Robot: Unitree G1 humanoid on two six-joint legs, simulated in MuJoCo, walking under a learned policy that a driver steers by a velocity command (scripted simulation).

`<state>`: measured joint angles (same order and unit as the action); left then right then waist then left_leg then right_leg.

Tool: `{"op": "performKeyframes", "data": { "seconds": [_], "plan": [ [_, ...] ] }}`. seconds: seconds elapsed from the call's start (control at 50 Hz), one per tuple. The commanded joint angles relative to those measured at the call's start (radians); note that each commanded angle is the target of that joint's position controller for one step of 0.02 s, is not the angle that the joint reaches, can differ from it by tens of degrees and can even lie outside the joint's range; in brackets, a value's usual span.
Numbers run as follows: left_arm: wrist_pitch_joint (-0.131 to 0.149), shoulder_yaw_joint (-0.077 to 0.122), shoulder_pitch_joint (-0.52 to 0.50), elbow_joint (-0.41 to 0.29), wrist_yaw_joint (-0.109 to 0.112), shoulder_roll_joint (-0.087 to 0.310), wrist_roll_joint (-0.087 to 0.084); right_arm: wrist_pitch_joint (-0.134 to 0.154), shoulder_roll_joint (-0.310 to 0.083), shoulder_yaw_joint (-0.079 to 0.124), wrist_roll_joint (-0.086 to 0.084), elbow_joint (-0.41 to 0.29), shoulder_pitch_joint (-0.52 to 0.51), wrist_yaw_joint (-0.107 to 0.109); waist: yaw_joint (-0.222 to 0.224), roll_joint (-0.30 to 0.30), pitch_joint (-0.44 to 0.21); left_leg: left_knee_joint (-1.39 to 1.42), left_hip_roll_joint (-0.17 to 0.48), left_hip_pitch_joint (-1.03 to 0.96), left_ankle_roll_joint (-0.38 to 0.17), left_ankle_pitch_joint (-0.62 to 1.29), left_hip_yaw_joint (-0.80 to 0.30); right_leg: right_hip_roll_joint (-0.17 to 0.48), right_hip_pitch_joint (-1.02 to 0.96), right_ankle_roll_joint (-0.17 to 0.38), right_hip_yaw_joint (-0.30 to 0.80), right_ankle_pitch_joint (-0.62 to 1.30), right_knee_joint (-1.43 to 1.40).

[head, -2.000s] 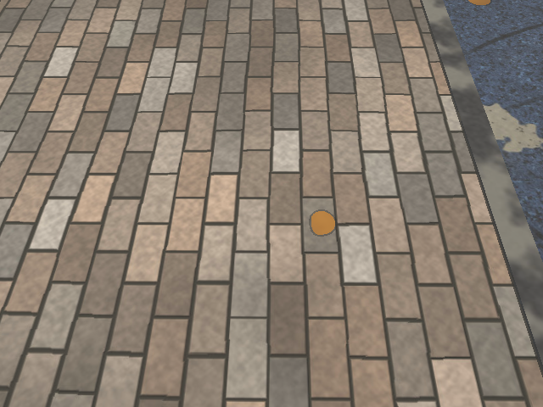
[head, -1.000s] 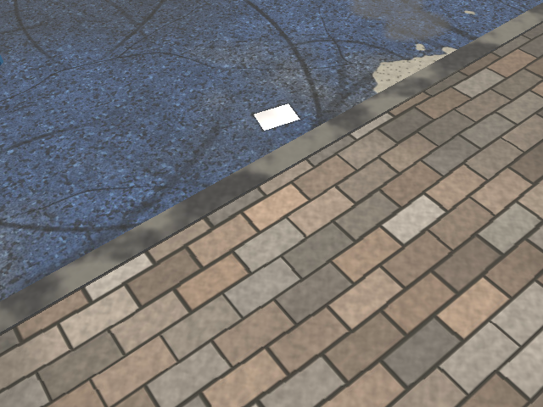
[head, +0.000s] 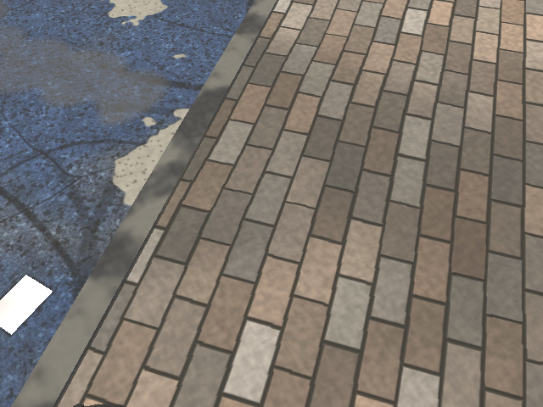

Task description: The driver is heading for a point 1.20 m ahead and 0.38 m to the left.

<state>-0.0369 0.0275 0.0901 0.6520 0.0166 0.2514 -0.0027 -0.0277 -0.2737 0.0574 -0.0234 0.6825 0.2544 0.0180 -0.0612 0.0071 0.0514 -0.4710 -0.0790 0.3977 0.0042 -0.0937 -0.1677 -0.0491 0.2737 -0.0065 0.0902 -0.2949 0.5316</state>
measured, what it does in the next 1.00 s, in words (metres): walks ahead, turning left: left foot, then right foot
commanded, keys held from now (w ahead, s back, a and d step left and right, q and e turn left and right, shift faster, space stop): q+shift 0.28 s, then w+q+shift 0.36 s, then w+e+shift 0.36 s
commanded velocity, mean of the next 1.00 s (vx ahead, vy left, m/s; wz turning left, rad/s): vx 0.50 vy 0.00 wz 0.50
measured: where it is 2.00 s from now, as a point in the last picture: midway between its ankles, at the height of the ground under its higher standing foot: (94, 166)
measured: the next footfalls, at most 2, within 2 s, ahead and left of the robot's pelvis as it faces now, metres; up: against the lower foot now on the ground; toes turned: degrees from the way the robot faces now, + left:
left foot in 0.44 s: +0.01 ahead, +0.15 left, +0.00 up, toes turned +28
right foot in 0.84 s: +0.45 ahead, +0.24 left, +0.00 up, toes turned +35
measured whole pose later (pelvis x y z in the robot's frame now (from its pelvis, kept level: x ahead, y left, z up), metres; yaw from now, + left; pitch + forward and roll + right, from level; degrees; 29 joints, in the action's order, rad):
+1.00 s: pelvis +0.36 +0.25 +0.00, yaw +31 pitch +0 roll -1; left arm 0.03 0.07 0.37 0.82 -0.03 0.32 0.02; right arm 0.09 -0.28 0.00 0.06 0.75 0.22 -0.02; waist 0.04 0.04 0.02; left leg -1.24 -0.02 0.37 -0.07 -0.28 -0.05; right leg -0.14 0.32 0.12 0.00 -0.22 0.53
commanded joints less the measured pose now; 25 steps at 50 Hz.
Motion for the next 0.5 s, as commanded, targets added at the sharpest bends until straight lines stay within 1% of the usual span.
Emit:
{"op": "performKeyframes", "data": {
  "seconds": [0.02,0.04,0.06,0.08,0.1,0.12,0.14,0.16,0.18,0.22,0.26,0.28,0.3,0.32,0.34,0.36,0.38,0.4,0.42,0.44,0.46,0.48,0.5],
  "plan": [
    [0.007,0.086,0.172,-0.01,0.01,0.249,0.045,0.022,-0.121,0.044,-0.017,-0.12,-0.097,0.013,0.106,-0.103,-0.145,-0.074,0.038,0.221,-0.034,-0.388,-0.096,0.272,-0.275,0.17,0.204,0.059,-0.179],
    [0.013,0.089,0.124,-0.019,0.009,0.241,0.069,0.033,-0.143,0.056,-0.012,-0.129,-0.091,0.011,0.104,-0.253,-0.126,-0.337,-0.022,0.28,0.015,-0.481,0.047,0.448,-0.194,0.279,0.362,0.233,-0.254],
    [0.025,0.07,0.061,-0.039,0.017,0.18,0.065,0.031,-0.192,0.078,0.001,-0.107,-0.054,0.01,0.073,-0.178,-0.119,-0.536,0.037,0.272,0.049,-0.459,0.043,0.454,-0.156,0.287,0.313,0.329,-0.244],
    [0.034,0.056,-0.018,-0.057,0.024,0.128,0.05,0.015,-0.19,0.086,-0.003,-0.072,0.004,0.014,0.032,-0.137,-0.108,-0.626,0.041,0.261,0.061,-0.411,0.052,0.385,-0.135,0.235,0.209,0.367,-0.224],
    [0.041,0.05,-0.063,-0.065,0.028,0.105,0.03,-0.005,-0.171,0.085,0.0,-0.05,0.045,0.022,0.016,-0.131,-0.097,-0.703,0.051,0.28,0.076,-0.358,0.061,0.34,-0.144,0.2,0.133,0.393,-0.208],
    [0.045,0.047,-0.072,-0.064,0.029,0.098,0.018,-0.018,-0.15,0.08,0.004,-0.047,0.056,0.023,0.018,-0.135,-0.08,-0.774,0.066,0.299,0.091,-0.324,0.072,0.327,-0.138,0.195,0.078,0.457,-0.202],
    [0.043,0.047,-0.066,-0.06,0.032,0.102,0.018,-0.025,-0.132,0.074,0.003,-0.058,0.045,0.021,0.021,-0.133,-0.068,-0.788,0.082,0.304,0.104,-0.29,0.097,0.308,-0.129,0.197,0.025,0.485,-0.204],
    [0.04,0.051,-0.047,-0.053,0.035,0.106,0.019,-0.026,-0.118,0.067,-0.002,-0.079,0.012,0.016,0.037,-0.134,-0.06,-0.743,0.099,0.32,0.113,-0.25,0.122,0.295,-0.148,0.2,-0.012,0.474,-0.208],
    [0.034,0.055,-0.015,-0.044,0.039,0.113,0.019,-0.025,-0.104,0.058,-0.005,-0.103,-0.034,0.009,0.064,-0.136,-0.059,-0.675,0.116,0.34,0.122,-0.22,0.139,0.297,-0.191,0.207,-0.029,0.471,-0.205],
    [0.022,0.067,0.034,-0.025,0.042,0.14,0.018,-0.02,-0.077,0.041,-0.003,-0.142,-0.095,-0.012,0.104,-0.145,-0.077,-0.543,0.142,0.316,0.124,-0.21,0.162,0.316,-0.252,0.215,-0.056,0.489,-0.189],
    [0.016,0.085,0.047,-0.019,0.036,0.184,0.015,-0.017,-0.068,0.032,-0.001,-0.17,-0.115,-0.033,0.114,-0.157,-0.093,-0.433,0.155,0.237,0.104,-0.236,0.192,0.348,-0.247,0.219,-0.083,0.526,-0.177],
    [0.016,0.092,0.042,-0.017,0.03,0.202,0.011,-0.018,-0.078,0.034,-0.001,-0.175,-0.109,-0.041,0.109,-0.161,-0.098,-0.386,0.149,0.186,0.09,-0.241,0.214,0.357,-0.229,0.213,-0.103,0.547,-0.169],
    [0.021,0.101,0.06,-0.012,0.021,0.221,0.003,-0.022,-0.089,0.037,-0.005,-0.176,-0.111,-0.045,0.117,-0.159,-0.118,-0.357,0.142,0.141,0.073,-0.245,0.241,0.376,-0.215,0.206,-0.106,0.422,-0.195],
    [0.032,0.107,0.078,-0.005,0.01,0.232,-0.008,-0.026,-0.1,0.04,-0.01,-0.182,-0.118,-0.05,0.12,-0.159,-0.117,-0.332,0.148,0.109,0.053,-0.26,0.247,0.393,-0.202,0.199,-0.095,0.22,-0.229],
    [0.046,0.111,0.082,0.0,0.0,0.238,-0.019,-0.029,-0.11,0.043,-0.013,-0.188,-0.125,-0.054,0.117,-0.163,-0.101,-0.304,0.152,0.09,0.027,-0.28,0.251,0.405,-0.189,0.189,-0.082,0.022,-0.261],
    [0.058,0.115,0.078,0.004,-0.008,0.244,-0.027,-0.028,-0.118,0.045,-0.014,-0.191,-0.129,-0.057,0.107,-0.165,-0.078,-0.27,0.15,0.073,0.0,-0.303,0.259,0.413,-0.18,0.177,-0.075,-0.115,-0.282],
    [0.066,0.117,0.066,0.009,-0.015,0.245,-0.033,-0.024,-0.12,0.048,-0.014,-0.183,-0.113,-0.059,0.087,-0.152,-0.059,-0.218,0.144,0.033,-0.027,-0.315,0.274,0.415,-0.166,0.163,-0.086,-0.178,-0.278],
    [0.07,0.116,0.044,0.013,-0.018,0.237,-0.038,-0.018,-0.116,0.052,-0.013,-0.154,-0.059,-0.06,0.047,-0.124,-0.053,-0.14,0.124,-0.061,-0.055,-0.288,0.306,0.398,-0.126,0.142,-0.133,-0.199,-0.235],
    [0.074,0.11,0.033,0.018,-0.02,0.211,-0.034,-0.011,-0.134,0.066,-0.014,-0.107,0.036,-0.053,0.0,-0.078,-0.075,-0.083,0.079,-0.231,-0.087,-0.275,0.336,0.353,-0.045,0.111,-0.21,-0.143,-0.115],
    [0.08,0.092,0.007,0.008,-0.021,0.152,-0.018,-0.003,-0.2,0.102,-0.023,-0.038,0.237,-0.042,-0.09,0.058,-0.134,-0.03,0.096,-0.509,-0.157,-0.313,0.218,0.27,0.137,0.057,-0.309,-0.003,0.227],
    [0.105,0.066,-0.092,-0.104,-0.017,0.074,0.009,0.025,-0.379,0.14,-0.022,-0.032,0.343,-0.036,-0.106,0.383,-0.11,0.136,0.348,-0.729,-0.368,-0.486,-0.439,0.059,0.642,-0.042,-0.287,-0.288,0.671],
    [0.148,0.064,-0.189,-0.139,-0.026,0.111,-0.016,0.067,-0.291,0.108,-0.011,-0.073,0.312,-0.049,-0.135,0.227,-0.126,0.282,0.43,-0.746,-0.439,-0.649,-0.662,0.039,0.835,-0.017,-0.025,-0.281,0.795],
    [0.178,0.071,-0.211,-0.15,-0.041,0.151,-0.044,0.09,-0.225,0.081,0.001,-0.078,0.255,-0.048,-0.1,0.19,-0.057,0.288,0.439,-0.704,-0.408,-0.592,-0.596,0.082,0.868,0.017,0.004,-0.207,0.795]
  ]
}}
